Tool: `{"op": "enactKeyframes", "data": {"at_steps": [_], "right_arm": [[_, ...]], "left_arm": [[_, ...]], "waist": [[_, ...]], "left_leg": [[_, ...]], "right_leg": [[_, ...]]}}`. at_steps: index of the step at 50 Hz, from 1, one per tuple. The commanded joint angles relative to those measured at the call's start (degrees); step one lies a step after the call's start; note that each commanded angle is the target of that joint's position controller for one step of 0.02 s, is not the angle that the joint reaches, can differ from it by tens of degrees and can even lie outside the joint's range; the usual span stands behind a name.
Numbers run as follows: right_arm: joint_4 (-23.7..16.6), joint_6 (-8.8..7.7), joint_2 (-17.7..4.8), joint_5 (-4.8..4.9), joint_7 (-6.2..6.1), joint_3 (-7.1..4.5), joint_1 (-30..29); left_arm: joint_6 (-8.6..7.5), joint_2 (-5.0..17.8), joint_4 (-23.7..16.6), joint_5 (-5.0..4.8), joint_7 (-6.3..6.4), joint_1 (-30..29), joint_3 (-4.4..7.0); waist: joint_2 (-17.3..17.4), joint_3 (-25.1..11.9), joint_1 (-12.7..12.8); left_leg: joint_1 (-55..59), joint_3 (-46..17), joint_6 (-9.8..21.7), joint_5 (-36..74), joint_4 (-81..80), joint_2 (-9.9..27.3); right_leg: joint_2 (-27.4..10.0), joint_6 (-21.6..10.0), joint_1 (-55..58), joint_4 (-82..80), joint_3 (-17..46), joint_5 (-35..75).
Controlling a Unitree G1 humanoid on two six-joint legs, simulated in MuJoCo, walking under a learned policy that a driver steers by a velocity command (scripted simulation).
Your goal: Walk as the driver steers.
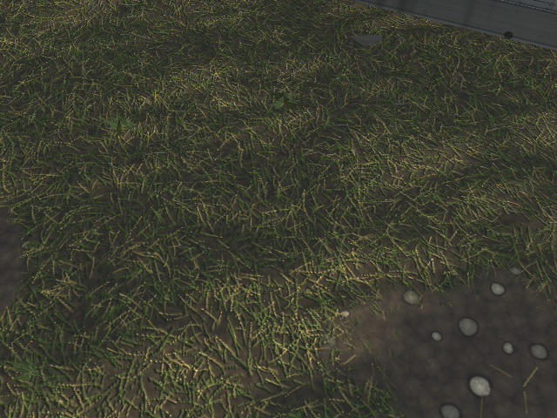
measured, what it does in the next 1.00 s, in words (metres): walks ahead: right foot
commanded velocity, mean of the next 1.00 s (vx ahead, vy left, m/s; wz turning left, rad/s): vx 0.04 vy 0.00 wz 0.20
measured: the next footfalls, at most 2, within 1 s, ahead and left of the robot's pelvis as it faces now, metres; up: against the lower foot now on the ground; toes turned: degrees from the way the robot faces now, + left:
right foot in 0.42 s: +0.15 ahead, -0.15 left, +0.00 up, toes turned +11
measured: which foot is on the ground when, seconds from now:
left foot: down 0.00-1.00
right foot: down 0.00-0.00, up 0.02-0.40, down 0.42-1.00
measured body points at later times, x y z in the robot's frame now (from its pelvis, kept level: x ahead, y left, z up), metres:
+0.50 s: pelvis +0.08 -0.03 +0.01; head +0.10 -0.04 +0.46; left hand +0.14 +0.26 -0.10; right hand +0.29 -0.25 -0.10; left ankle +0.12 +0.08 -0.72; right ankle +0.11 -0.16 -0.72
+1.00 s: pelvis +0.12 -0.04 +0.02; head +0.13 -0.04 +0.47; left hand +0.17 +0.23 -0.12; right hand +0.28 -0.28 -0.11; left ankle +0.12 +0.08 -0.72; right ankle +0.12 -0.16 -0.72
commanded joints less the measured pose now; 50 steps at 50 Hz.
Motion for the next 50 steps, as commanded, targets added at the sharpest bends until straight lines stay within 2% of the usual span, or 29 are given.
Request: {"op": "enactKeyframes", "data": {"at_steps": [1, 2, 3, 4, 5, 6, 7, 8, 10, 12, 15, 17, 18, 20, 21, 22, 23, 24, 25, 26, 27, 28, 29, 32, 36, 40, 50], "right_arm": [[-3.2, -0.17, -17.6, -1.29, -1.54, -4.66, 11.7], [-4.6, -0.25, -13.7, -0.73, -0.92, -3.79, 10.2], [-4.9, -0.47, -11.4, 0.03, -1.01, -3.15, 7.1], [-4.9, -0.34, -9.7, 0.81, -1.33, -2.71, 4.7], [-5.2, 0.0, -8.6, 0.85, -1.91, -2.38, 2.9], [-5.6, 0.36, -8.6, 0.03, -2.26, -2.31, 2.3], [-6.0, 0.47, -8.7, -0.63, -2.53, -2.33, 1.8], [-6.2, 0.48, -9.0, -0.85, -2.82, -2.41, 2.0], [-6.0, 0.56, -9.5, -0.63, -3.43, -2.55, 2.9], [-5.9, 1.0, -9.2, -0.53, -3.87, -2.35, 2.6], [-5.6, 1.55, -8.4, -0.95, -3.92, -1.79, 1.8], [-5.1, 1.77, -7.8, -1.11, -3.71, -1.39, 2.0], [-4.8, 1.88, -7.3, -1.1, -3.61, -1.1, 2.2], [-4.2, 2.19, -5.8, -0.61, -3.52, -0.23, 1.6], [-3.2, 2.1, -4.7, -0.54, -3.49, 0.23, 4.0], [-2.9, 1.77, -3.2, -1.19, -3.47, 0.68, 5.9], [-3.4, 1.35, -2.4, -1.01, -3.13, 0.55, 8.2], [-3.4, 1.17, -4.6, -1.73, -3.17, 0.28, 5.1], [-3.6, 1.24, -5.3, -1.61, -3.17, -0.1, 2.7], [-3.2, 1.66, -4.4, -1.69, -3.32, 0.0, 1.6], [-3.4, 2.17, -4.5, -1.8, -3.35, -0.04, 1.3], [-3.1, 2.46, -3.9, -1.67, -3.26, 0.08, 1.9], [-2.5, 2.49, -4.2, -1.37, -3.22, 0.01, 2.5], [-1.4, 1.91, -3.9, -1.19, -3.34, -0.06, 2.6], [0.0, 1.37, -3.5, -0.9, -3.5, -0.09, 3.1], [1.5, 1.41, -3.6, -0.72, -3.84, -0.17, 3.6], [6.1, 1.62, -4.1, -0.46, -4.62, -0.2, 3.6]], "left_arm": [[-0.97, 3.6, -6.1, 2.28, -1.13, 5.9, -0.44], [-1.22, 7.8, -5.6, 0.39, -1.71, 1.7, 0.55], [-1.11, 7.7, -7.0, -0.49, -1.58, -2.3, 0.52], [-0.63, 7.0, -6.4, 0.28, -0.82, -3.3, 0.55], [0.07, 7.8, -6.5, 0.99, -0.13, -3.8, 0.9], [0.71, 7.9, -6.6, 1.07, -0.04, -3.6, 1.05], [1.05, 7.2, -6.2, 1.11, 0.05, -2.4, 0.96], [1.2, 6.4, -5.8, 1.08, 0.16, -1.5, 0.73], [1.46, 5.3, -5.6, 1.11, 0.49, -1.7, 0.34], [1.87, 5.0, -5.6, 0.97, 0.59, -2.6, 0.09], [2.06, 5.2, -5.9, 0.69, 0.46, -4.2, 0.01], [1.66, 5.3, -6.0, 0.63, 0.18, -4.5, -0.05], [1.35, 5.2, -5.9, 0.59, -0.06, -4.3, -0.1], [0.64, 4.1, -4.8, 0.77, -0.84, -1.7, -0.31], [0.37, 4.7, -4.6, 1.48, -1.23, -1.2, -0.33], [0.17, 8.2, -5.0, 2.62, -1.27, -0.5, 0.11], [0.33, 10.4, -4.7, 2.8, -1.15, -4.1, 0.47], [0.17, 6.3, -5.6, 2.67, -1.33, -6.4, -0.43], [-0.14, 5.1, -5.4, 2.4, -1.45, -6.6, -0.77], [-0.43, 5.8, -4.9, 2.12, -1.53, -5.7, -0.64], [-0.77, 6.1, -4.5, 1.81, -1.56, -5.0, -0.7], [-0.98, 5.6, -4.1, 1.85, -1.43, -4.5, -0.99], [-1.0, 5.4, -3.8, 1.78, -1.36, -3.6, -1.15], [-0.93, 5.3, -3.2, 1.32, -1.0, -2.2, -1.27], [-0.61, 4.8, -2.4, 1.18, -0.92, -1.5, -1.49], [-0.31, 4.2, -1.4, 1.12, -1.27, -2.0, -1.75], [-0.05, 4.1, 2.6, 0.97, -1.49, -2.5, -2.08]], "waist": [[15.8, -25.3, -1.7], [5.4, -25.6, -5.0], [2.9, -19.2, -4.2], [-1.4, -13.7, -2.6], [-0.3, -11.4, -1.5], [1.8, -10.5, -0.5], [2.9, -10.7, 0.1], [3.4, -11.4, 0.2], [3.5, -12.6, -0.4], [4.4, -13.0, -1.0], [6.3, -10.8, -2.0], [7.0, -9.7, -2.6], [7.0, -9.3, -2.6], [6.3, -8.9, -0.6], [4.7, -8.4, -0.6], [-1.7, -8.3, -2.1], [-12.3, -6.6, -6.6], [-12.2, -6.1, -4.7], [-11.0, -5.5, -3.9], [-10.1, -5.6, -3.2], [-10.2, -4.9, -2.6], [-9.8, -4.4, -3.0], [-7.7, -3.8, -2.5], [-3.4, -3.5, -1.4], [-0.5, -5.3, -0.7], [0.2, -5.5, -0.7], [-0.9, -4.4, -0.9]], "left_leg": [[42.3, -41.7, 21.8, 36.4, -6.2, 22.3], [39.5, -37.2, 19.5, 27.5, -9.5, 19.8], [33.4, -31.1, 16.3, 19.5, -10.5, 17.0], [26.2, -26.9, 13.1, 13.7, -11.8, 14.1], [20.2, -24.8, 11.7, 10.3, -12.8, 12.6], [15.8, -23.8, 10.9, 8.6, -13.9, 10.9], [14.0, -22.5, 10.7, 10.0, -14.2, 10.3], [13.2, -21.0, 10.8, 12.3, -14.0, 9.9], [13.2, -19.8, 10.7, 13.1, -13.5, 9.7], [12.2, -19.2, 9.9, 6.4, -13.9, 9.0], [9.7, -19.7, 8.8, -5.6, -15.2, 8.2], [10.1, -20.9, 8.4, -8.5, -14.6, 8.4], [10.6, -21.4, 8.1, -8.7, -13.8, 8.6], [9.8, -20.9, 5.8, -8.8, -11.1, 7.4], [8.6, -19.8, 3.2, -9.9, -9.7, 5.6], [6.1, -15.9, -0.1, -12.8, -3.3, 1.7], [6.0, -8.6, -2.6, -16.9, -1.4, -3.8], [10.8, -8.2, -3.9, -14.8, -1.6, -2.2], [13.0, -8.2, -3.9, -10.8, -2.7, -1.9], [14.8, -8.3, -3.8, -8.1, -3.3, -1.7], [15.8, -9.0, -3.6, -6.4, -3.8, -1.2], [16.9, -9.6, -3.2, -5.4, -4.6, -0.5], [16.6, -9.9, -2.7, -5.4, -4.8, -0.3], [15.0, -10.5, -2.4, -2.9, -5.3, 0.0], [16.0, -11.0, -2.6, 2.2, -5.0, 0.5], [17.1, -11.3, -2.6, 4.4, -4.8, 0.8], [19.3, -11.1, -2.9, 5.8, -5.4, 1.0]], "right_leg": [[8.6, 3.0, -29.9, 45.0, 13.2, -17.6], [5.1, 1.7, -32.3, 46.4, 20.2, -12.8], [3.4, 0.7, -34.1, 43.6, 19.6, -7.7], [1.2, 0.9, -33.8, 38.8, 19.3, -3.9], [0.0, 0.9, -31.3, 34.4, 19.7, -1.5], [0.4, 0.9, -27.8, 32.0, 19.3, 0.1], [0.9, 1.2, -26.0, 29.8, 18.6, 1.1], [1.2, 1.6, -24.8, 27.2, 18.1, 1.7], [1.2, 2.6, -23.7, 22.4, 17.9, 3.2], [0.8, 3.2, -22.0, 18.7, 17.9, 6.0], [0.7, 3.2, -19.3, 13.1, 17.5, 7.7], [0.9, 2.8, -17.7, 9.0, 17.1, 6.9], [1.1, 2.4, -16.5, 6.0, 16.8, 6.9], [2.0, 0.7, -9.9, -6.0, 15.0, 13.1], [0.7, -0.7, -6.2, -11.3, 16.3, 17.8], [-6.9, -3.5, -3.7, -14.2, 24.0, 23.2], [-11.5, -8.7, -8.3, -15.1, 29.2, 24.0], [-11.3, -10.0, -13.2, -17.1, 30.1, 17.2], [-8.2, -7.6, -13.5, -16.7, 27.5, 12.1], [-6.1, -5.6, -13.8, -16.3, 25.4, 9.8], [-5.4, -4.7, -14.4, -16.3, 24.5, 8.3], [-4.7, -4.1, -15.1, -16.1, 23.5, 7.6], [-3.4, -3.4, -15.0, -15.6, 21.9, 7.1], [-1.9, -3.2, -12.2, -12.9, 19.9, 10.0], [-0.8, -3.3, -9.6, -10.7, 18.6, 15.1], [-0.1, -3.1, -8.9, -10.3, 17.9, 17.0], [0.8, -2.9, -8.3, -11.8, 17.2, 17.6]]}}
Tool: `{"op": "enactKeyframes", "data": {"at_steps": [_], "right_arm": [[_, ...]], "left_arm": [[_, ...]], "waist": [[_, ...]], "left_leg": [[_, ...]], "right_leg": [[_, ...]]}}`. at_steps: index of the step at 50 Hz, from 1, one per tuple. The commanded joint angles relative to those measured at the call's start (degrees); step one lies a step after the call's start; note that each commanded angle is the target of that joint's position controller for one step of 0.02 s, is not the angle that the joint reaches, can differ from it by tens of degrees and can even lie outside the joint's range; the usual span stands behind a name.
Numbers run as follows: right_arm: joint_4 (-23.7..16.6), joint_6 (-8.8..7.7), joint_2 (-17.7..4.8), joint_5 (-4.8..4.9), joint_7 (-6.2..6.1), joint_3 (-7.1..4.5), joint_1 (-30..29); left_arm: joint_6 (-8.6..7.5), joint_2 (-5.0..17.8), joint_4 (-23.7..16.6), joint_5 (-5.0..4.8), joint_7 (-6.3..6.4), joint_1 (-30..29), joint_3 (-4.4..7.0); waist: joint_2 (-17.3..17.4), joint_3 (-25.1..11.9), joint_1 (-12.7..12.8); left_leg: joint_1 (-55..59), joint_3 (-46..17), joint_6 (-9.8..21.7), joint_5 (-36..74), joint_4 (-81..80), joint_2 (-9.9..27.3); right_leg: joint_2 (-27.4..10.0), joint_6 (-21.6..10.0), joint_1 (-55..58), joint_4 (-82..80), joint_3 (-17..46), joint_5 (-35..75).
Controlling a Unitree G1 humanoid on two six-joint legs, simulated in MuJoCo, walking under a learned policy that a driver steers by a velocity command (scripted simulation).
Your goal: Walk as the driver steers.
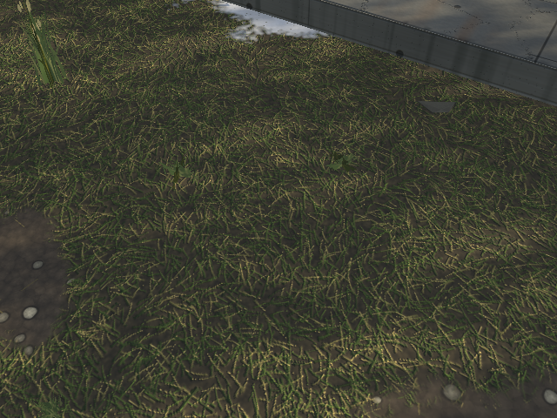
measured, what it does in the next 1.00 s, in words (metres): walks ahead: right foot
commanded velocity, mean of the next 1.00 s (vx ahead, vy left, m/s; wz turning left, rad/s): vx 0.29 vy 0.00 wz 0.00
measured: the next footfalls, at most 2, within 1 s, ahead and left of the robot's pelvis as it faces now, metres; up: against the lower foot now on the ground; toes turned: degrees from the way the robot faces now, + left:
right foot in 0.96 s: +0.47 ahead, -0.09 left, +0.00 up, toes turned -2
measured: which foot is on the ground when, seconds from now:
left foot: down 0.00-0.96, up 0.98-1.00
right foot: down 0.00-0.48, up 0.50-0.94, down 0.96-1.00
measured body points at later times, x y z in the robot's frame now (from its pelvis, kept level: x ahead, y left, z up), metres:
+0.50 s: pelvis +0.06 +0.03 +0.00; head +0.06 +0.05 +0.45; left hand +0.05 +0.31 -0.16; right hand +0.14 -0.25 -0.12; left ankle +0.06 +0.13 -0.74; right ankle -0.03 -0.11 -0.73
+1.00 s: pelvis +0.31 +0.00 -0.02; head +0.34 +0.00 +0.43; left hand +0.53 +0.24 -0.11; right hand +0.22 -0.26 -0.16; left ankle +0.08 +0.13 -0.70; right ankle +0.44 -0.09 -0.74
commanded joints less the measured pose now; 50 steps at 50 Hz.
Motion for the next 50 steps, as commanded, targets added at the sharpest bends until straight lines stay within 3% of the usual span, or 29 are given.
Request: {"op": "enactKeyframes", "data": {"at_steps": [1, 10, 12, 13, 15, 16, 17, 20, 22, 23, 24, 25, 26, 27, 28, 30, 31, 34, 38, 41, 43, 45, 46, 47, 48, 49, 50], "right_arm": [[-1.5, -0.58, -6.6, 0.08, -0.4, -1.47, -0.6], [3.5, -0.46, -6.4, 0.19, -0.7, -1.25, -1.2], [5.1, -0.34, -5.8, 0.44, -0.76, -1.09, -0.4], [5.2, -0.51, -6.0, 0.76, -0.75, -1.21, -0.7], [3.8, -2.07, -5.8, 1.32, -0.26, -1.08, -4.2], [3.0, -3.13, -5.5, 1.61, 0.12, -0.92, -6.1], [2.9, -3.96, -5.7, 1.85, 0.54, -1.05, -6.6], [3.5, -5.58, -5.5, 2.35, 1.75, -1.04, -5.8], [6.5, -6.03, -4.8, 2.21, 2.12, -1.36, -0.3], [8.9, -5.79, -5.6, 2.1, 2.05, -2.06, 5.0], [10.5, -5.59, -7.1, 2.21, 1.82, -2.83, 10.7], [11.4, -5.63, -11.7, 1.95, 1.27, -3.86, 17.7], [12.3, -6.3, -14.4, 1.27, 2.22, -3.76, 21.6], [11.2, -7.19, -11.1, 1.03, 2.47, -2.49, 16.2], [9.4, -7.75, -8.5, 1.02, 2.69, -1.62, 11.5], [8.0, -7.86, -7.2, 0.8, 3.11, -0.73, 7.5], [8.1, -7.51, -5.9, 0.56, 3.07, -0.15, 7.9], [9.3, -6.84, -7.0, 0.4, 2.13, 0.01, 12.1], [9.2, -6.35, -8.7, 0.32, 0.94, -0.07, 13.5], [10.4, -6.27, -8.7, 0.94, 0.71, -0.24, 16.6], [10.8, -5.97, -8.8, 1.4, 0.6, -0.52, 16.8], [10.4, -5.43, -9.7, 1.32, 0.52, -1.06, 15.6], [10.1, -5.07, -10.6, 1.07, 0.5, -1.4, 14.8], [9.8, -4.48, -10.8, 0.71, 0.5, -1.51, 14.1], [9.3, -4.04, -9.8, 0.34, 0.51, -1.07, 13.7], [8.0, -4.15, -6.4, -0.32, 0.74, 0.03, 16.7], [8.6, -5.64, 1.1, 0.32, 1.47, 2.11, 22.9]], "left_arm": [[-0.49, 6.5, -1.1, -0.06, 0.19, 0.4, 1.2], [-0.43, 6.5, 2.1, -0.06, 0.48, 1.5, 0.85], [-0.17, 7.1, 3.3, -0.4, 0.7, 3.3, 1.08], [0.01, 8.7, 3.2, -0.79, 0.94, 3.5, 1.63], [-0.35, 12.0, 3.3, -1.32, 1.39, 6.1, 2.68], [-0.91, 13.1, 3.4, -1.43, 1.58, 6.4, 3.22], [-1.55, 12.6, 3.3, -1.2, 1.59, 6.7, 3.31], [-2.38, 11.3, 2.4, -1.99, 0.96, 5.7, 3.43], [-1.94, 11.7, 1.8, -2.55, 0.55, 3.3, 3.57], [-1.79, 11.0, 1.7, -2.24, 0.41, 3.7, 3.37], [-2.03, 9.3, 1.3, -1.89, 0.29, 2.9, 2.73], [-2.5, 4.6, -0.4, -1.05, -0.06, 1.6, 1.35], [-3.57, 4.1, -2.8, -1.73, 0.2, 1.2, 1.4], [-4.32, 7.3, -2.8, -3.15, -0.01, 0.9, 2.12], [-4.87, 8.2, -2.7, -3.76, -0.53, 1.0, 2.32], [-5.25, 8.3, -2.2, -2.48, -0.72, 0.5, 2.91], [-5.03, 8.0, -2.2, -2.02, -1.07, 0.4, 3.07], [-4.19, 5.5, -3.4, -1.29, -1.56, -2.3, 2.72], [-4.08, 3.4, -7.4, -1.42, -1.76, -11.8, 1.59], [-4.16, 3.5, -9.2, -1.81, -2.39, -16.3, 1.23], [-4.4, 4.3, -10.4, -1.99, -2.98, -17.5, 1.32], [-4.69, 6.0, -10.5, -1.96, -3.43, -15.4, 1.98], [-4.68, 7.4, -9.8, -1.91, -3.38, -12.2, 2.67], [-4.52, 9.3, -8.0, -1.94, -3.12, -5.3, 3.79], [-4.18, 11.5, -5.1, -2.05, -2.63, 4.8, 5.08], [-3.87, 15.3, -3.1, -0.97, -2.06, 13.7, 6.05], [-3.91, 16.3, -2.0, -0.75, -2.67, 15.8, 5.9]], "waist": [[-0.1, -3.0, 0.1], [-0.2, -1.8, 0.1], [-1.9, -1.7, 0.3], [-4.3, 0.2, 0.7], [-9.2, 5.3, 2.2], [-9.7, 8.0, 2.6], [-8.9, 8.8, 2.6], [-7.2, 7.1, 1.6], [-6.6, 3.9, -1.8], [-5.7, 1.5, -3.6], [-3.0, -0.8, -6.4], [10.8, -3.7, -8.4], [18.2, -5.5, -8.2], [10.2, -1.0, -5.4], [7.3, 2.3, -3.8], [4.5, 3.7, -2.0], [4.9, 3.2, -1.7], [4.2, 2.9, -2.4], [3.9, 4.9, -4.2], [4.0, 6.4, -5.0], [4.1, 6.7, -4.0], [4.6, 4.2, -1.7], [5.8, 1.2, 0.3], [6.7, -3.5, 4.0], [6.2, -9.4, 8.5], [-2.2, -17.5, 8.9], [-16.9, -25.6, 5.0]], "left_leg": [[5.8, -3.0, 2.1, 15.2, -3.0, 3.4], [6.3, -2.1, 1.5, 13.5, -4.3, 3.0], [4.9, 0.7, 1.5, -1.1, -2.5, 0.4], [0.9, 2.9, 1.6, -10.5, 0.4, -1.4], [-9.8, 6.2, 1.6, -12.4, 9.3, -1.1], [-12.8, 5.2, 2.0, -10.3, 13.2, 1.7], [-15.9, 4.2, 2.3, -11.3, 16.0, 3.5], [-14.9, 5.0, 3.3, -12.4, 9.7, 5.6], [2.3, 9.8, 2.8, -0.5, -0.9, 2.0], [10.9, 11.0, 2.2, 2.1, -1.7, -0.2], [18.4, 7.2, 3.1, 0.8, -3.2, 1.5], [25.7, -12.4, 8.2, -7.1, -11.7, 14.0], [28.2, -34.6, 16.0, -15.1, -19.9, 23.5], [24.4, -33.5, 16.7, -19.7, -19.8, 24.6], [21.5, -26.6, 14.5, -18.4, -20.2, 21.9], [17.8, -16.1, 11.3, -6.1, -21.4, 17.9], [16.4, -11.6, 10.1, 0.2, -21.7, 16.0], [15.8, -5.1, 11.0, 13.9, -22.4, 14.2], [11.0, 0.1, 10.7, 15.7, -24.8, 12.4], [11.9, 1.4, 10.7, 15.2, -25.8, 13.7], [16.0, 1.8, 10.2, 18.3, -24.3, 15.5], [20.3, 2.5, 9.1, 28.3, -19.9, 16.8], [21.8, 2.9, 8.5, 38.8, -15.6, 16.9], [21.5, 4.1, 7.6, 48.7, -7.1, 15.8], [15.8, 5.7, 5.9, 48.6, 5.4, 13.1], [-1.4, 7.5, 4.0, 28.6, 24.8, 8.3], [-17.8, 2.2, 1.6, -17.4, 42.3, -2.3]], "right_leg": [[-3.0, -1.1, -3.3, -5.9, 2.9, 10.2], [-2.7, -1.2, -3.2, -7.6, 2.8, 8.8], [-2.5, -2.6, -3.5, -9.8, 3.6, -6.1], [-4.0, -4.6, -4.0, -11.6, 6.6, -16.1], [-14.2, -10.6, -2.5, -19.4, 20.3, -29.4], [-18.7, -13.1, -3.2, -21.6, 25.7, -28.6], [-20.2, -14.1, -1.6, -22.0, 27.2, -24.8], [-17.6, -11.8, 2.6, -20.0, 20.4, -13.5], [-12.3, -9.2, -5.1, -16.3, 11.9, -7.0], [-10.0, -8.4, -9.0, -12.6, 9.4, -3.8], [-7.5, -6.5, -13.2, -4.8, 6.0, 1.7], [-1.4, -2.2, -22.1, 15.8, -1.3, -0.6], [3.3, -1.2, -31.6, 30.1, 1.1, -14.6], [-1.2, -2.5, -36.3, 38.1, 5.5, -12.8], [-4.0, -3.9, -37.8, 39.2, 5.7, -6.5], [-7.2, -4.1, -36.4, 35.1, 4.2, 2.6], [-7.9, -3.6, -34.0, 33.0, 3.4, 5.3], [-7.6, -0.9, -34.0, 27.1, 0.5, 10.2], [-5.4, 0.8, -29.7, 10.7, -1.9, 19.1], [-3.9, 0.0, -26.7, 4.2, -2.5, 22.7], [-3.9, -1.6, -26.9, 1.5, -1.4, 21.8], [-2.8, -3.4, -23.5, 0.3, -1.5, 18.7], [-1.1, -4.3, -18.5, 1.0, -2.6, 16.5], [0.9, -5.6, -9.8, 1.4, -4.0, 14.9], [0.5, -7.4, 4.1, 1.7, -3.4, 15.2], [-11.7, -12.1, 23.8, 2.0, 13.1, 9.1], [-22.9, -20.2, 35.5, -8.7, 41.9, -5.2]]}}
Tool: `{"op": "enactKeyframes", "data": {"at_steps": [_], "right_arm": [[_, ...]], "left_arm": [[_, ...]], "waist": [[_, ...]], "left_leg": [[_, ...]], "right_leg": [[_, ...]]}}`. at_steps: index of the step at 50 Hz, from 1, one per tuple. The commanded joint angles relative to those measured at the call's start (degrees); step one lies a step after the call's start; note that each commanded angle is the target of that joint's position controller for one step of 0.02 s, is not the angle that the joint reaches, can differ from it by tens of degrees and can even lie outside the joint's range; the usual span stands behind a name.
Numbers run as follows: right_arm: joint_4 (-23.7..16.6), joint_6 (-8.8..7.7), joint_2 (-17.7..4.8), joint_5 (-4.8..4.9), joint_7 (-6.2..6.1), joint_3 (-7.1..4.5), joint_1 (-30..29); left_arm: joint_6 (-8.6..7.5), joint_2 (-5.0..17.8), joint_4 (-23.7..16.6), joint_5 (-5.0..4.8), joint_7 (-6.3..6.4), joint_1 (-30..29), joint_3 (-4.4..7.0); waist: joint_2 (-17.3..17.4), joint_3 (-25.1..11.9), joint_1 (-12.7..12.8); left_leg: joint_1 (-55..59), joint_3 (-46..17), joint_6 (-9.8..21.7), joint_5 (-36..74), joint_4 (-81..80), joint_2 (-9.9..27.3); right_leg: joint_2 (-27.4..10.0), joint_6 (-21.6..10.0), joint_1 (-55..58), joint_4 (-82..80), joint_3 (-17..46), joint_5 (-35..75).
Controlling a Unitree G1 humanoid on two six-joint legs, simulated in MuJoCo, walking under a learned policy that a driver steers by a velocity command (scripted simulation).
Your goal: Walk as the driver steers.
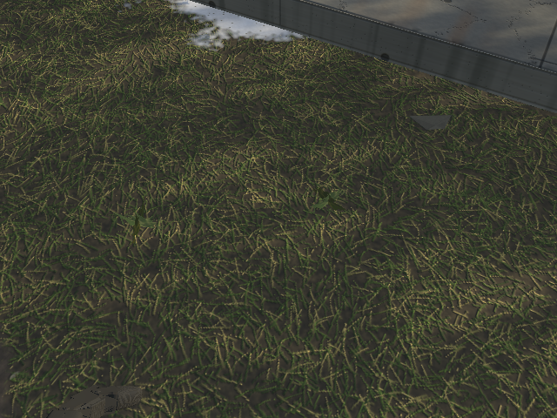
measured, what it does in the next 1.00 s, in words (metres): walks ahead: left foot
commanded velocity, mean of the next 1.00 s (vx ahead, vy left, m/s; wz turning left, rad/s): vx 0.50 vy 0.00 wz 0.00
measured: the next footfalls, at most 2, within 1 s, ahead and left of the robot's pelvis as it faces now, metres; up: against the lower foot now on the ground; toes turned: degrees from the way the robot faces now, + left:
left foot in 0.52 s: +0.48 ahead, +0.14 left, +0.00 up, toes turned +2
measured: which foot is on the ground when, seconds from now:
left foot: up 0.00-0.50, down 0.52-1.00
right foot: down 0.00-0.54, up 0.56-1.00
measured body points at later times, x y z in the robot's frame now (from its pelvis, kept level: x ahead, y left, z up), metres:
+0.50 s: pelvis +0.29 +0.02 +0.01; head +0.32 +0.03 +0.46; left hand +0.24 +0.30 -0.13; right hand +0.51 -0.21 -0.08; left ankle +0.44 +0.13 -0.71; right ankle +0.13 -0.09 -0.71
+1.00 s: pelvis +0.58 +0.02 +0.02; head +0.61 +0.02 +0.47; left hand +0.79 +0.25 -0.08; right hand +0.54 -0.25 -0.12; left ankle +0.44 +0.14 -0.71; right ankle +0.75 -0.11 -0.69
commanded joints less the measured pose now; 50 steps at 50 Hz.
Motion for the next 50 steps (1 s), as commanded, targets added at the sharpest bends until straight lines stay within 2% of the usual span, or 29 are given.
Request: {"op": "enactKeyframes", "data": {"at_steps": [1, 2, 3, 4, 5, 6, 8, 11, 15, 19, 21, 23, 24, 25, 26, 27, 28, 29, 30, 31, 32, 33, 34, 36, 39, 43, 47, 49, 50], "right_arm": [[-4.6, -3.36, -4.8, 1.56, 0.95, -0.09, 1.9], [-6.6, -4.37, -7.7, 2.84, 1.03, -0.9, -3.9], [-7.2, -4.85, -7.8, 2.55, 0.52, -0.97, -6.9], [-7.3, -4.57, -7.5, 1.71, 0.14, -1.46, -7.7], [-7.0, -3.83, -6.3, 1.37, 0.09, -1.54, -6.1], [-6.9, -3.09, -4.9, 1.29, 0.05, -1.43, -5.1], [-7.7, -2.02, -4.1, 1.03, -0.1, -1.43, -6.6], [-10.7, -1.81, -4.9, 0.15, -0.21, -1.64, -14.1], [-13.1, -2.64, -3.5, 0.32, 0.62, -0.97, -22.5], [-15.5, -3.0, -3.5, 1.01, 1.82, -0.36, -29.3], [-16.8, -3.34, -4.3, 1.12, 2.59, -0.41, -31.0], [-16.8, -3.61, -6.0, 1.23, 3.08, -0.96, -28.9], [-15.9, -3.71, -7.5, 1.18, 3.07, -1.7, -24.9], [-13.2, -3.7, -9.9, 1.12, 2.8, -3.09, -16.0], [-10.6, -3.58, -13.8, 0.38, 2.27, -4.38, -4.9], [-8.9, -3.03, -18.5, 0.13, 2.23, -5.62, 0.7], [-9.1, -2.95, -13.0, 0.43, 2.35, -3.9, 0.4], [-9.9, -3.1, -10.5, 0.61, 2.22, -3.01, -5.0], [-11.2, -3.18, -9.0, 0.4, 2.18, -2.49, -10.1], [-11.6, -3.28, -7.1, 0.0, 2.38, -1.98, -13.3], [-11.6, -3.53, -5.9, -0.54, 2.52, -1.57, -14.7], [-11.3, -3.59, -5.4, -0.63, 2.73, -1.48, -15.0], [-10.8, -3.75, -5.8, -0.44, 2.74, -1.57, -14.4], [-9.9, -3.96, -7.6, -0.31, 2.24, -2.02, -12.8], [-8.7, -3.53, -8.6, -0.1, 1.17, -2.21, -10.1], [-7.2, -3.12, -9.4, 0.53, 0.55, -2.3, -6.3], [-5.0, -2.02, -9.8, 1.02, 0.29, -2.69, -2.8], [-4.8, -1.36, -10.5, 1.15, 0.04, -3.09, -3.2], [-5.0, -1.06, -10.9, 1.13, -0.04, -3.27, -4.0]], "left_arm": [[0.19, 10.8, 4.6, 0.05, 0.28, 23.9, 3.11], [-0.19, 9.0, 3.6, 0.05, 0.46, 18.4, 2.52], [-0.61, 8.1, 2.7, 0.59, 0.39, 13.7, 2.18], [-0.98, 6.6, 2.4, 1.31, 0.14, 11.4, 1.78], [-1.19, 5.1, 2.6, 1.84, -0.03, 10.5, 1.3], [-1.27, 4.7, 3.0, 1.7, -0.19, 10.7, 1.17], [-1.38, 5.8, 4.1, 1.19, 0.2, 12.4, 1.28], [-1.09, 8.2, 5.2, 1.2, 1.56, 15.9, 1.82], [-0.46, 8.9, 6.3, 0.56, 2.48, 20.0, 1.81], [0.47, 9.2, 8.5, 0.04, 2.59, 25.0, 1.94], [1.28, 9.6, 9.2, -0.01, 2.76, 26.0, 2.24], [1.97, 10.5, 9.0, 0.0, 2.97, 25.1, 2.64], [2.28, 11.0, 8.6, 0.03, 3.02, 23.8, 2.78], [2.62, 10.1, 8.2, 0.26, 3.03, 22.9, 2.38], [2.59, 8.2, 6.8, 1.09, 3.1, 23.1, 1.4], [1.27, 0.6, 6.4, 1.21, 2.27, 30.3, -0.8], [-0.2, 4.7, 7.1, 0.2, 2.1, 27.7, -0.01], [-1.15, 9.1, 5.3, -1.55, 1.89, 22.1, 1.27], [-1.45, 9.1, 4.5, -1.74, 2.19, 18.9, 1.29], [-1.24, 8.6, 4.4, -0.88, 2.59, 17.3, 1.62], [-0.53, 7.7, 4.6, -0.39, 2.8, 18.3, 1.87], [0.27, 6.2, 5.0, -0.18, 2.83, 19.4, 1.74], [0.89, 5.0, 5.1, -0.06, 2.86, 20.0, 1.6], [1.53, 4.7, 3.9, 0.34, 3.03, 17.6, 1.66], [1.36, 4.5, 1.7, 0.78, 2.92, 11.3, 1.67], [0.8, 3.3, -0.5, 0.35, 2.08, 3.2, 0.97], [0.35, 4.1, -2.7, -0.08, 0.82, -1.7, 0.77], [0.03, 5.3, -3.2, -0.1, 0.23, -1.1, 1.09], [-0.09, 6.3, -2.8, -0.11, 0.12, 1.0, 1.49]], "waist": [[-11.2, -19.8, 10.0], [-8.3, -10.8, 8.7], [-2.3, -7.2, 6.7], [-1.3, -4.7, 4.8], [-2.5, -4.7, 2.8], [-3.3, -4.4, 2.0], [-3.4, -2.2, 1.4], [-2.1, 0.4, 3.0], [-2.3, 1.1, 5.7], [-2.3, 2.4, 7.9], [-2.6, 2.4, 7.6], [-4.0, 0.5, 5.4], [-5.0, -2.1, 2.9], [-4.5, -7.4, -1.5], [-1.0, -15.9, -5.3], [13.6, -24.1, -2.4], [11.5, -24.8, -3.9], [9.2, -15.5, -3.0], [5.2, -10.2, -1.2], [3.0, -6.2, 0.4], [4.3, -5.0, 2.5], [5.0, -4.6, 3.5], [4.8, -4.2, 4.0], [3.9, -2.6, 4.2], [3.0, -1.1, 2.8], [3.1, 0.7, 0.1], [3.1, 2.3, -0.7], [3.6, 1.5, 0.6], [4.2, 0.2, 2.1]], "left_leg": [[-42.0, -8.3, 2.1, -2.4, 43.0, -2.3], [-44.8, -6.2, 3.1, 2.8, 43.0, 0.7], [-42.0, -5.2, 3.4, 8.6, 39.9, 3.8], [-39.0, -4.7, 3.2, 11.7, 36.9, 5.8], [-35.6, -5.2, 3.3, 13.4, 35.2, 7.2], [-34.1, -5.0, 3.1, 13.7, 33.3, 7.7], [-35.5, -4.0, 2.0, 14.7, 28.9, 8.7], [-42.2, -3.3, -0.1, 23.7, 18.9, 9.2], [-39.6, -0.4, -0.6, 35.9, 3.3, 6.4], [-40.3, 0.2, -0.1, 36.0, -3.6, 4.6], [-41.5, -0.2, 1.2, 32.0, -5.8, 4.2], [-37.4, 0.5, 2.7, 27.3, -7.1, 2.8], [-31.2, 2.0, 3.8, 25.5, -7.6, 1.0], [-19.4, 3.3, 5.5, 26.3, -8.5, -0.5], [-1.3, -5.0, 9.0, 27.2, -5.9, 7.1], [20.6, -32.3, 18.7, 15.7, -10.3, 20.9], [21.0, -41.3, 18.2, 10.6, -17.2, 21.5], [13.3, -32.2, 15.0, 11.1, -18.2, 19.6], [4.4, -24.7, 13.4, 16.1, -19.7, 17.4], [-3.3, -19.3, 12.6, 20.8, -21.7, 15.1], [-8.4, -15.6, 11.7, 23.5, -23.5, 13.3], [-11.2, -13.6, 11.8, 24.6, -25.1, 12.2], [-13.0, -11.7, 12.3, 26.5, -26.3, 11.8], [-14.0, -9.2, 13.1, 29.8, -28.0, 11.8], [-12.3, -6.1, 12.4, 31.7, -29.0, 10.9], [-11.2, -2.5, 10.8, 29.7, -29.6, 9.5], [-3.0, -3.1, 10.3, 30.7, -26.5, 13.1], [0.4, -3.6, 9.4, 35.0, -23.6, 14.7], [1.1, -3.4, 8.7, 40.9, -21.0, 14.8]], "right_leg": [[-20.8, -13.4, 51.0, -17.7, 46.0, -24.3], [-19.4, -11.1, 41.8, -18.8, 36.5, -20.0], [-17.6, -9.9, 32.7, -20.4, 30.0, -13.1], [-15.7, -9.3, 25.8, -21.6, 24.6, -6.1], [-14.2, -9.0, 22.0, -23.1, 21.1, -3.7], [-13.5, -9.3, 19.9, -24.6, 19.2, -2.9], [-13.0, -10.1, 16.9, -27.0, 15.7, -1.8], [-12.8, -10.1, 18.4, -28.9, 13.2, 0.4], [-9.9, -7.5, 19.8, -28.7, 7.4, 3.6], [-12.2, -7.2, 27.2, -26.3, 7.1, 4.5], [-14.5, -6.7, 32.4, -23.6, 7.9, 7.7], [-15.7, -5.6, 35.6, -19.6, 8.1, 15.8], [-15.0, -4.8, 35.8, -14.9, 7.2, 25.5], [-12.2, -3.4, 33.5, -5.0, 5.0, 31.8], [-9.1, -1.5, 22.8, 11.1, 2.8, 21.6], [1.7, 2.9, -2.0, 33.2, 1.5, -10.4], [1.7, 2.0, -9.1, 40.4, 10.1, -28.6], [-1.7, 0.9, -13.7, 42.5, 10.0, -25.1], [-5.0, 0.7, -12.6, 40.2, 8.1, -19.5], [-6.9, 1.1, -10.5, 36.5, 7.2, -15.6], [-8.6, 1.3, -6.6, 33.7, 7.6, -13.0], [-9.1, 1.7, -4.0, 32.2, 7.4, -11.7], [-9.3, 2.1, -3.3, 30.8, 6.9, -11.1], [-9.8, 3.3, -5.8, 26.4, 6.5, -7.4], [-9.6, 4.5, -9.2, 15.7, 6.0, 1.7], [-6.9, 4.5, -5.9, 2.7, 3.4, 10.4], [-6.2, 2.8, -8.0, -2.5, 4.2, 7.4], [-5.5, 1.3, -6.3, -3.9, 4.1, 3.1], [-4.4, 0.5, -2.6, -4.3, 3.1, 0.9]]}}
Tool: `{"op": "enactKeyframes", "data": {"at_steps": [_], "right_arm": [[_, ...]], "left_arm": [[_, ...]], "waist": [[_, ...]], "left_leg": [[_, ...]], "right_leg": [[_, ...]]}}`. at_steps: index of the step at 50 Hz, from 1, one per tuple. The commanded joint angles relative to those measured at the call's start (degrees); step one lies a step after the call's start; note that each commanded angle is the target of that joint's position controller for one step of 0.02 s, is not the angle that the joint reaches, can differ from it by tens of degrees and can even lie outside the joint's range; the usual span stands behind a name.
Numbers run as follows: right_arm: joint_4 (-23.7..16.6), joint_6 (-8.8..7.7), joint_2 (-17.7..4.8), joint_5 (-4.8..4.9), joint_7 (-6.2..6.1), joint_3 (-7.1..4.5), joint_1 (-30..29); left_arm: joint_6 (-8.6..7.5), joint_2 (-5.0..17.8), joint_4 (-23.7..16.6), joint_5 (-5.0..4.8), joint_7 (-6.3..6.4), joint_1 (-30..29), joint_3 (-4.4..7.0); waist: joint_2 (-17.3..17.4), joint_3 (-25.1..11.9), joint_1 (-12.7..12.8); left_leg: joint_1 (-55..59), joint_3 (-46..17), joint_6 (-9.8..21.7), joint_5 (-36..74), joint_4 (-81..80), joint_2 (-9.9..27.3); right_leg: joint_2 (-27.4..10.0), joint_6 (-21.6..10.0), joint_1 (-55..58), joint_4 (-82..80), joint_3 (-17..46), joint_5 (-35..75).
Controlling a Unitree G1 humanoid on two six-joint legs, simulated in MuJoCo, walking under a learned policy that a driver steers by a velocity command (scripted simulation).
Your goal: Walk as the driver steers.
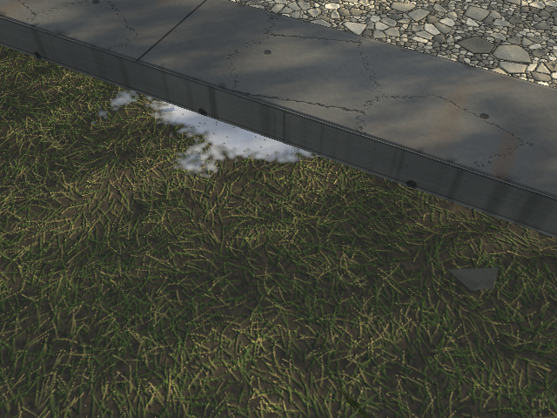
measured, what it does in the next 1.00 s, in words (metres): walks ahead: right foot, then left foot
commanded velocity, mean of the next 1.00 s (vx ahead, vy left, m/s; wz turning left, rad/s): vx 0.17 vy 0.00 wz -0.20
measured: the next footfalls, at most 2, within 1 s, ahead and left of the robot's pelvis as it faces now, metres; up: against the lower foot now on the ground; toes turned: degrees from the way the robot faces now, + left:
right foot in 0.04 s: +0.21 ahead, -0.12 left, +0.00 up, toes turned -3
left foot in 0.48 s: +0.35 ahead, +0.10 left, +0.00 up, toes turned +1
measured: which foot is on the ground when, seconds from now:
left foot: down 0.00-0.06, up 0.08-0.46, down 0.48-0.84, up 0.86-1.00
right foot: up 0.00-0.02, down 0.04-0.52, up 0.54-0.82, down 0.84-1.00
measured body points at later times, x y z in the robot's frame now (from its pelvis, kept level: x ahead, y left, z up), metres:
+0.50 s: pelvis +0.22 -0.03 +0.00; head +0.24 -0.02 +0.45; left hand +0.28 +0.24 -0.14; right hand +0.36 -0.28 -0.12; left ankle +0.31 +0.10 -0.73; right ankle +0.17 -0.12 -0.73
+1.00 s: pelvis +0.23 -0.07 +0.01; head +0.25 -0.11 +0.45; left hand +0.37 +0.20 -0.10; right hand +0.31 -0.38 -0.13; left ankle +0.29 +0.08 -0.65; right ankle +0.22 -0.15 -0.73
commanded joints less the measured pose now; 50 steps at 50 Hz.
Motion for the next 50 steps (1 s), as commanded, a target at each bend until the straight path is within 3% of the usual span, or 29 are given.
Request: {"op": "enactKeyframes", "data": {"at_steps": [1, 2, 3, 4, 5, 6, 7, 9, 11, 15, 20, 22, 24, 25, 26, 27, 28, 30, 32, 34, 36, 39, 41, 42, 43, 44, 45, 47, 50], "right_arm": [[-2.1, 0.58, -10.4, 0.19, -0.52, -2.25, -1.5], [-2.4, 0.91, -8.9, -0.12, -0.53, -1.7, -1.7], [-3.8, 0.95, -6.7, -1.32, -0.59, -0.61, -0.2], [-3.6, -0.4, 1.0, -1.07, 0.18, 1.44, 7.1], [-3.3, -1.8, -5.5, 0.28, 0.47, 0.11, 2.8], [-5.0, -2.68, -8.2, 1.61, 0.6, -0.69, -2.7], [-5.3, -2.86, -8.0, 1.27, 0.09, -0.69, -4.9], [-4.8, -1.68, -6.7, -0.14, -0.51, -1.26, -4.4], [-4.1, -0.15, -3.9, -0.2, -0.77, -0.95, -2.3], [-5.8, 0.93, -2.4, -1.12, -1.01, -0.32, -7.1], [-6.8, 1.49, -3.6, -0.78, -0.69, -0.34, -13.6], [-7.1, 1.48, -4.3, -1.1, -0.58, -0.56, -14.6], [-6.1, 1.15, -5.4, -1.94, -0.62, -1.05, -12.7], [-5.7, 0.97, -8.8, -2.38, -1.09, -1.86, -11.2], [-6.0, 1.44, -11.6, -2.1, -1.66, -2.44, -11.7], [-5.7, 2.17, -8.9, -1.54, -1.92, -2.13, -11.1], [-5.5, 2.59, -7.5, -1.25, -2.05, -1.93, -10.4], [-6.2, 2.93, -9.5, -1.76, -2.8, -2.47, -10.2], [-7.4, 2.55, -10.6, -1.91, -3.74, -2.77, -13.2], [-8.4, 2.85, -8.7, -1.32, -3.95, -2.48, -19.3], [-8.2, 3.48, -8.8, -1.51, -3.93, -2.7, -21.5], [-7.5, 4.02, -9.8, -0.76, -3.83, -2.96, -21.0], [-6.9, 4.61, -9.1, 0.41, -3.59, -2.89, -20.5], [-5.6, 5.17, -7.0, 0.27, -3.15, -2.65, -17.3], [-7.5, 5.54, -4.0, -1.96, -2.78, -1.86, -16.9], [-11.1, 5.08, -5.4, -2.02, -3.14, -2.35, -25.5], [-11.4, 4.94, -7.1, -0.92, -3.41, -2.92, -25.8], [-8.7, 4.74, -9.0, -1.11, -4.04, -3.93, -21.6], [-8.4, 3.98, -7.6, -1.13, -3.8, -4.04, -20.1]], "left_arm": [[-1.15, 7.9, -2.5, -0.03, -0.38, 2.8, 2.46], [-1.07, 10.4, 0.6, 0.11, -0.01, 12.4, 3.94], [-0.86, 14.8, 2.7, 0.69, 0.54, 22.5, 5.13], [-0.59, 17.7, 4.0, 0.59, 0.12, 24.8, 5.59], [-0.8, 11.9, 3.2, 0.09, 0.02, 23.4, 3.92], [-1.07, 10.0, 2.0, 0.44, 0.28, 17.8, 3.2], [-1.22, 9.0, 0.9, 1.01, 0.31, 12.7, 2.72], [-1.53, 6.1, 1.0, 2.1, 0.01, 9.2, 1.92], [-1.71, 5.5, 2.2, 2.21, 0.06, 9.3, 1.58], [-0.88, 7.7, 3.5, 1.93, 1.72, 8.4, 1.81], [0.64, 8.4, 6.3, 1.48, 2.26, 11.2, 1.69], [1.26, 8.1, 7.0, 1.12, 2.36, 10.8, 1.59], [1.74, 6.8, 7.7, 0.31, 2.45, 11.3, 1.15], [1.61, 5.8, 7.7, 1.09, 2.44, 13.4, 0.82], [1.35, 4.6, 8.3, 1.82, 2.29, 19.2, 0.69], [1.83, 3.5, 7.4, 1.29, 2.87, 17.5, 0.33], [2.68, 5.1, 5.6, 0.67, 3.31, 12.9, 0.7], [4.86, 7.4, 3.6, 0.05, 3.96, 8.9, 1.78], [6.57, 8.6, 3.3, -0.35, 3.98, 9.9, 3.01], [7.54, 6.4, 3.3, -0.41, 4.06, 11.4, 3.07], [7.77, 5.0, 2.9, 0.03, 3.82, 11.6, 2.9], [7.75, 6.0, 2.1, 0.14, 2.68, 12.6, 3.36], [8.02, 6.8, 2.7, 0.62, 1.96, 15.8, 4.08], [8.04, 8.8, 2.2, 1.08, 1.99, 15.7, 4.73], [8.02, 16.0, -0.3, 1.0, 3.07, 15.0, 5.94], [6.45, 17.5, -1.4, 3.72, 2.42, 16.1, 5.56], [4.9, 16.6, -1.8, 3.85, 2.38, 13.3, 5.48], [3.85, 13.1, -3.4, 1.26, 3.15, 7.4, 4.78], [3.93, 10.4, -3.5, 0.77, 3.96, 9.1, 3.87]], "waist": [[6.9, -0.7, 6.2], [5.7, -6.6, 10.2], [-1.7, -15.2, 12.7], [-17.1, -21.3, 8.4], [-10.0, -18.8, 10.6], [-7.2, -10.5, 9.7], [-1.9, -6.5, 7.5], [-1.1, -4.3, 3.9], [-1.8, -4.4, 2.1], [-2.1, -4.6, 1.8], [-2.5, -4.8, 4.7], [-2.4, -3.8, 4.5], [-0.4, -3.6, 2.8], [3.0, -5.3, 3.6], [9.4, -8.4, 7.5], [12.6, -10.0, 5.7], [12.3, -9.7, 3.9], [14.3, -9.3, 1.7], [11.2, -8.2, 3.1], [9.9, -5.2, 5.8], [11.2, -4.9, 6.3], [11.1, -7.2, 6.6], [8.5, -7.0, 8.0], [0.8, -4.0, 7.4], [-17.3, -1.1, 5.0], [-14.1, -2.4, 8.7], [-8.8, -1.1, 6.7], [-5.2, -1.0, 4.1], [-4.5, -4.0, 3.9]], "left_leg": [[0.0, -5.5, 7.6, 39.6, 7.8, 16.6], [-3.6, -3.3, 6.1, 43.2, 18.9, 13.4], [-15.6, -0.4, 4.0, 26.9, 37.5, 9.4], [-38.0, -2.9, 0.8, -11.6, 55.7, -1.7], [-44.4, -10.4, 1.9, -14.9, 62.4, 1.0], [-47.3, -9.3, 2.5, -10.2, 63.2, 3.4], [-44.3, -7.5, 2.1, -5.3, 61.1, 6.3], [-36.5, -7.3, 0.9, -2.4, 56.3, 9.0], [-32.7, -6.4, 0.0, -1.3, 51.9, 8.8], [-30.4, -4.8, -1.7, 9.0, 35.4, 8.3], [-26.6, -4.3, -1.4, 16.3, 23.4, 6.3], [-25.5, -4.3, -0.4, 14.4, 20.1, 5.9], [-18.5, -4.4, 1.4, 23.7, 10.8, 5.6], [-12.1, -8.1, 2.7, 40.7, 11.4, 9.8], [-2.6, -11.6, 7.0, 50.4, 15.8, 15.2], [-1.4, -14.7, 11.0, 45.8, 15.5, 18.2], [-2.9, -17.4, 12.4, 38.8, 12.9, 19.8], [-5.3, -21.8, 15.0, 33.4, 8.4, 24.4], [-11.2, -19.5, 15.7, 27.6, 5.3, 25.7], [-17.9, -11.8, 11.6, 17.1, 3.2, 21.3], [-22.0, -5.8, 10.1, 17.2, 3.3, 18.7], [-19.6, -3.3, 9.4, 19.3, 6.1, 19.6], [-21.7, -0.4, 5.5, 10.6, 12.0, 18.2], [-27.9, 3.7, 1.0, 1.0, 21.2, 14.3], [-42.8, 7.8, -5.0, -18.4, 39.0, 5.5], [-43.8, -3.4, -4.0, -20.5, 48.5, 2.1], [-44.6, -6.1, -2.7, -15.1, 51.7, 3.2], [-44.6, -7.2, -2.0, -5.8, 51.2, 4.7], [-41.6, -7.3, -3.0, -0.5, 51.2, 3.4]], "right_leg": [[2.3, -2.7, 8.0, -1.9, -1.9, -4.7], [3.3, -4.3, 21.1, -1.8, -2.6, -3.9], [-7.2, -7.9, 38.7, -0.4, 9.8, -3.6], [-18.1, -16.8, 55.6, -8.7, 37.6, -16.9], [-16.9, -14.8, 53.9, -12.9, 40.3, -23.7], [-15.8, -12.6, 46.0, -13.4, 31.5, -14.7], [-14.1, -11.7, 37.3, -13.6, 23.9, -0.2], [-10.8, -10.7, 26.5, -14.1, 13.4, 20.4], [-9.3, -11.1, 22.7, -15.4, 8.3, 28.5], [-6.6, -10.4, 20.9, -15.9, 1.4, 33.2], [-6.9, -9.4, 24.3, -15.2, 1.2, 25.5], [-7.6, -9.0, 25.3, -12.9, 2.6, 21.2], [-4.8, -5.8, 24.0, -8.2, 3.4, 13.0], [-1.6, -3.4, 21.6, -4.7, 2.8, 6.2], [2.3, -1.0, 14.3, -1.7, 1.5, -9.8], [4.4, 1.0, 10.5, 2.7, -0.6, -19.8], [5.1, 1.8, 8.6, 6.5, -0.8, -24.4], [5.5, 2.8, 4.4, 21.3, -0.4, -34.8], [2.7, 3.8, 2.9, 36.6, 2.6, -37.1], [1.0, 3.8, 5.8, 30.3, 1.6, -31.7], [1.3, 3.7, 11.9, 22.8, -1.0, -27.7], [2.3, 2.7, 17.5, 11.8, -3.7, -19.8], [4.4, -0.1, 23.5, 1.7, -5.0, -13.7], [1.3, -3.3, 26.0, -5.9, 2.3, -9.6], [-14.1, -11.2, 28.5, -12.0, 25.5, 2.6], [-17.6, -17.9, 21.3, -16.6, 33.3, -2.6], [-14.7, -15.8, 20.9, -16.9, 28.8, -7.8], [-9.9, -9.3, 22.1, -14.9, 21.7, -10.0], [-7.8, -9.1, 24.4, -13.2, 18.7, -0.9]]}}
Velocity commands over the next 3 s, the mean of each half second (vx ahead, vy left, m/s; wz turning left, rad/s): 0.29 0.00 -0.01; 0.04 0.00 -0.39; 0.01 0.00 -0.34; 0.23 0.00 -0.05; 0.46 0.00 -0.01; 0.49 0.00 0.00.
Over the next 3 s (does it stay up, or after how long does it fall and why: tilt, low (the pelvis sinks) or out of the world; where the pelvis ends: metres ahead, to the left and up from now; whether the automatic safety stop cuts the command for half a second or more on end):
stays up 0.81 -0.28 0.00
